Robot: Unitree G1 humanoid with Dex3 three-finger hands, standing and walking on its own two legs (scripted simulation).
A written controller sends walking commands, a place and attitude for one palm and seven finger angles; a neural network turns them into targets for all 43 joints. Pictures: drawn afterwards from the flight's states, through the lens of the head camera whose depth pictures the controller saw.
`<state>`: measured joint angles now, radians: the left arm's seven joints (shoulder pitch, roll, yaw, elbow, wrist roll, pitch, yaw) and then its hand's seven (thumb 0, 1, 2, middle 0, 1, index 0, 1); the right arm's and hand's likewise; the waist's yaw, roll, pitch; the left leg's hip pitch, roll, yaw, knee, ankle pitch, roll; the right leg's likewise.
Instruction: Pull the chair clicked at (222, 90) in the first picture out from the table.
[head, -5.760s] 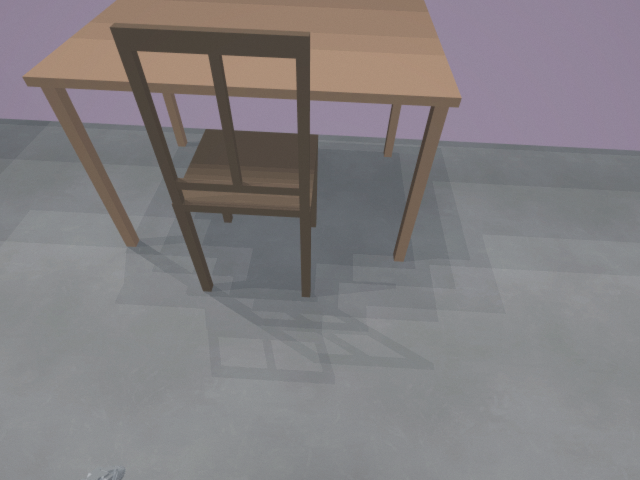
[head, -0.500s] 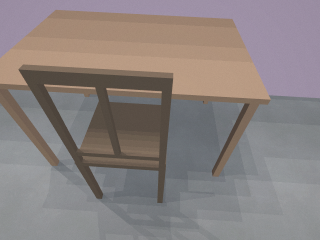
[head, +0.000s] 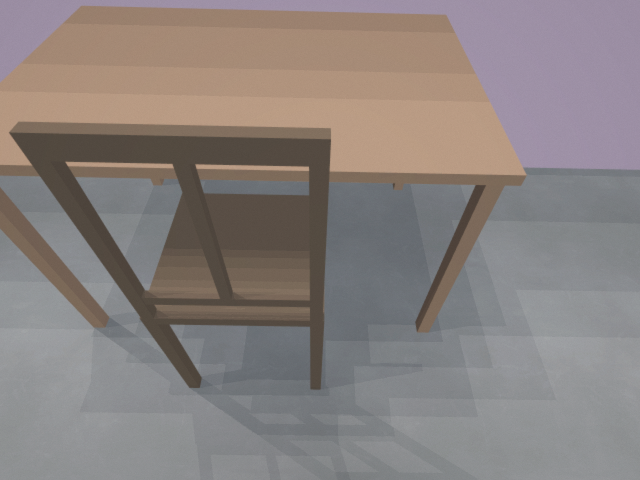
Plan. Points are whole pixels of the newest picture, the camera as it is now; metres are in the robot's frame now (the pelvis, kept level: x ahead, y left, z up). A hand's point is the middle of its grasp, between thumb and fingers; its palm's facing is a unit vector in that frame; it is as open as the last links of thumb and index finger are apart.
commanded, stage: come to a stop and stand still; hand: left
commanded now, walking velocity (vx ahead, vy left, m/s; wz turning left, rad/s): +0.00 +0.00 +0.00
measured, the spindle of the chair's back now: (209, 241) +0.49 +0.21 -0.04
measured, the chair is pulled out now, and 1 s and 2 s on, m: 0.00 0.00 0.00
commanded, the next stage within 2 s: look again from close up in 0.38 s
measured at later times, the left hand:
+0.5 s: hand out of the picture -0.04 +0.19 -0.16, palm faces +0.01 -0.98 -0.21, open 7.4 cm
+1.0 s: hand out of the picture +0.01 +0.17 -0.17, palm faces +0.02 -0.98 -0.18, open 7.3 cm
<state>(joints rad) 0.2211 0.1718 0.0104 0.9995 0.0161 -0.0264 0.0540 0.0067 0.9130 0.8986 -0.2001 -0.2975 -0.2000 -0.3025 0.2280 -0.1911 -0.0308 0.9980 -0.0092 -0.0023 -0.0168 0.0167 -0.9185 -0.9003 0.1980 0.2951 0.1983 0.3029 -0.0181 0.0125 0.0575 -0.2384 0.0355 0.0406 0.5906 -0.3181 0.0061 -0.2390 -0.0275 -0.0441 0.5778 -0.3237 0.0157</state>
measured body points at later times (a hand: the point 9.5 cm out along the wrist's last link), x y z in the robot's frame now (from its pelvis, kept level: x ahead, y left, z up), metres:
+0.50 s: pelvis -0.01 +0.01 +0.01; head +0.00 +0.00 +0.46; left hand -0.04 +0.24 -0.14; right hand -0.02 -0.22 -0.15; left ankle -0.02 +0.11 -0.73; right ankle -0.01 -0.13 -0.73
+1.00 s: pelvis +0.00 +0.00 +0.01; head +0.01 +0.00 +0.46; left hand +0.01 +0.22 -0.15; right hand +0.00 -0.22 -0.15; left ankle -0.02 +0.11 -0.73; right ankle -0.01 -0.13 -0.73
